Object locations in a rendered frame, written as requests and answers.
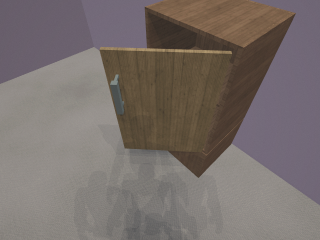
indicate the handle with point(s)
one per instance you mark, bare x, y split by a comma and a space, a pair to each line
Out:
115, 89

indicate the cupboard door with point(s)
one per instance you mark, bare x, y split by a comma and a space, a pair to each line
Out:
169, 95

